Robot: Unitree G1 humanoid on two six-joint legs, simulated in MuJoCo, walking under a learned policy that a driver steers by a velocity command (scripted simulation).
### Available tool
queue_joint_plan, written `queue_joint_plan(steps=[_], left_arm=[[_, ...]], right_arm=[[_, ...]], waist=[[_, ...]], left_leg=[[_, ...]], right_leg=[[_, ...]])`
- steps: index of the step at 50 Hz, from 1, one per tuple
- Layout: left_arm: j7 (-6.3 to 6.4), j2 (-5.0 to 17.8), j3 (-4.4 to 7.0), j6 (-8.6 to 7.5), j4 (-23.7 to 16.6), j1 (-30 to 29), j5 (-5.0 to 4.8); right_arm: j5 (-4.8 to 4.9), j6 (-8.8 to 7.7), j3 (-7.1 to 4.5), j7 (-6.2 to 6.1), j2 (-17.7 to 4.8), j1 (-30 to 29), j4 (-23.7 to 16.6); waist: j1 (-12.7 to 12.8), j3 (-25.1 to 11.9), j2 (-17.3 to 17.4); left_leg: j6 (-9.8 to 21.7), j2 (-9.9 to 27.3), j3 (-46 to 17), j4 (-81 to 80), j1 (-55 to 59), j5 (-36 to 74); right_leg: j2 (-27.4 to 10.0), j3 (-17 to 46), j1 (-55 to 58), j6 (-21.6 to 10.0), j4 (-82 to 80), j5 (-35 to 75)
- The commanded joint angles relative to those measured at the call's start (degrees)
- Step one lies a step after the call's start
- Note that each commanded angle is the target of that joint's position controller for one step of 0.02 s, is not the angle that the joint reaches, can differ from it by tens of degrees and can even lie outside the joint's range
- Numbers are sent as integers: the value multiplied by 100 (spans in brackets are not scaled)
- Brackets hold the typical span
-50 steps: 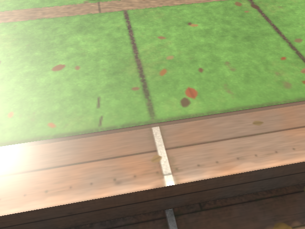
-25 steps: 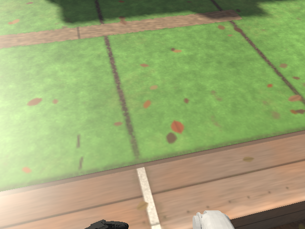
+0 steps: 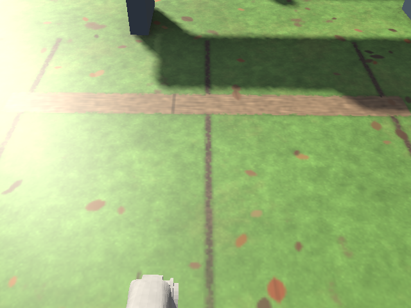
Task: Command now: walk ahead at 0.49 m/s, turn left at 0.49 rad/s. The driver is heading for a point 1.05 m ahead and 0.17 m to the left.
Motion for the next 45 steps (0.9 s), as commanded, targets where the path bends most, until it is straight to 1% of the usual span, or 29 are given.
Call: queue_joint_plan(steps=[1,3,4,6,8,9,10,11,12,13,14,15,17,18,21,25,28,31,34,35,36,37,38,39,40,41,43,44,45], left_arm=[[15,356,-24,-103,-33,942,158],[-146,407,-13,-59,73,1231,10],[-215,525,16,-117,-65,732,-131],[-263,1041,66,-288,-258,445,-301],[-137,1609,277,-354,-447,359,-426],[-109,1799,381,-325,-554,254,-393],[-74,1755,406,-340,-713,323,-193],[-67,1621,442,-354,-759,438,-106],[-159,1353,392,-305,-973,131,-19],[-294,995,458,-173,-1099,-423,-268],[-411,791,469,-75,-1113,-271,-418],[-320,689,465,-168,-1332,-695,-425],[-110,364,289,-184,-1812,-1304,-347],[-33,430,267,-84,-1895,-1327,-348],[71,836,388,40,-1873,-1343,-416],[104,953,414,-153,-2227,-2358,-409],[24,576,339,-2,-2465,-3066,-445],[24,821,438,106,-2617,-3472,-431],[188,1155,613,-57,-2674,-3456,-643],[270,1329,711,-154,-2532,-2990,-740],[316,1493,792,-259,-2243,-1955,-753],[257,1647,802,-278,-2005,-807,-721],[267,1363,791,-219,-1509,243,-555],[354,1433,858,-237,-1433,-91,-496],[415,1251,798,-233,-1518,-778,-507],[418,756,663,-215,-1627,-1182,-524],[379,348,557,-188,-1701,-1570,-563],[370,402,591,-196,-1704,-1607,-540],[362,1000,707,-293,-1656,-1496,-893]], right_arm=[[-5,87,18,-99,-416,-1615,-895],[-40,296,73,-82,-219,-2501,-1263],[-148,333,31,-2,-165,-2364,-1314],[-77,390,-4,120,-139,-2132,-1397],[-104,284,-58,145,-166,-1324,-1140],[-62,176,-102,90,-231,-902,-1015],[-28,108,-154,-28,-442,-384,-922],[113,119,-255,-139,-689,541,-680],[23,175,-470,-252,-1219,1746,-300],[-200,131,-580,-271,-1677,2622,44],[-324,-8,-700,-343,-1712,2585,117],[-235,-172,-621,-370,-1379,2158,231],[-100,-357,-451,-297,-762,1287,413],[-215,-373,-326,-224,-389,863,481],[-165,-583,-287,-225,-369,-59,149],[-339,-761,-357,-444,-750,1109,24],[16,-731,-424,-343,-780,1649,50],[9,-706,-551,-183,-1057,1980,167],[-15,-642,-670,-232,-1230,1814,165],[-72,-624,-692,-224,-1222,1755,147],[-180,-631,-607,-231,-849,1874,115],[-323,-673,-416,-260,-226,3001,120],[-236,-603,-549,-201,-716,2022,14],[-141,-500,-653,-223,-833,1203,-178],[-66,-463,-629,-317,-750,1065,-151],[-188,-458,-616,-388,-689,1195,-58],[-343,-416,-538,-373,-388,919,-131],[-306,-391,-535,-362,-330,783,-138],[342,-361,-670,-596,-844,800,-465]], waist=[[519,351,-421],[673,633,-506],[301,886,-577],[-153,345,-836],[-468,205,-1067],[-592,54,-1132],[-619,-619,-1081],[-781,-1183,-798],[-1237,-1231,-207],[-1278,-1084,973],[-1095,-1160,786],[-780,-287,816],[-102,-17,83],[265,-16,-386],[736,203,-99],[-7,91,-59],[-248,436,193],[-346,685,461],[-194,476,446],[-41,102,383],[197,-821,-102],[103,-2420,-1642],[833,-1730,-1666],[841,-306,-810],[487,233,-458],[218,77,-323],[-66,30,-162],[-68,44,-191],[-202,279,-40]], left_leg=[[64,369,515,-1684,-482,140],[-79,621,1089,-2786,-386,-1075],[-52,672,1352,-3294,577,-1406],[-190,35,1667,-3578,2588,-1744],[-391,-461,1667,-4935,2656,-2715],[-410,-633,1599,-5645,3058,-2677],[-205,-618,1111,-5339,4521,-1377],[-92,-543,127,-5785,6331,-1280],[70,-395,-1161,-7119,7705,-1951],[612,367,-3479,-9092,7993,-2050],[344,592,-4344,-9684,7407,-2574],[221,492,-3897,-9537,6629,-3124],[191,392,-3081,-9408,6303,-1965],[196,290,-2615,-9432,5959,-1410],[-167,61,-1248,-10095,4853,-1228],[-184,99,-913,-10405,5516,266],[-207,239,-745,-10712,5402,384],[-75,815,-1230,-10644,6653,640],[-271,1057,-1310,-10138,7939,2387],[-510,810,-1060,-9711,7993,3187],[-873,328,-669,-8491,7408,2799],[-1419,-592,-389,-6834,5189,-596],[-1430,-911,-341,-5478,3608,-3001],[-1118,-502,-547,-4545,2964,-2163],[-965,-168,-471,-4492,3042,-1404],[-862,78,-553,-4751,3450,-946],[-916,312,-372,-5090,3909,-768],[-982,336,-282,-5190,3825,-907],[-1105,558,-51,-5234,3741,-939]], right_leg=[[-1308,633,579,-848,-1614,941],[-1830,682,854,-1015,-2257,1729],[-1875,340,364,-872,-2354,3331],[-1825,-197,-214,-1018,-1984,7051],[-1933,-261,1401,-973,-1137,9087],[-1978,-257,1906,-937,-598,9830],[-1858,-157,1249,-751,44,10462],[-1540,171,-201,-537,1058,9774],[-936,448,-1702,-517,2459,7497],[256,1085,-3194,-127,5639,1688],[409,2728,-3561,-292,7864,2109],[435,2972,-4337,-387,8838,2122],[517,2895,-5160,-554,9079,1614],[366,2737,-5222,-606,8672,1752],[-172,2000,-4562,-401,7547,1128],[-586,1590,-4046,217,5105,1829],[-559,1220,-2677,438,2577,1988],[-357,1113,-2733,329,1573,2039],[-107,964,-2275,-58,388,1823],[4,874,-1335,-268,334,2174],[-374,1259,585,-808,776,3022],[-1773,3499,3911,-2315,444,3173],[-1998,5072,3937,-2171,-746,1065],[-1893,4617,2562,-1427,-1081,-531],[-1760,3968,1319,-1175,-1215,-529],[-1644,3434,775,-1218,-1340,215],[-1421,2802,200,-1212,-1510,1225],[-1303,2515,145,-1239,-1557,1409],[-1291,2394,120,-1047,-1636,1143]])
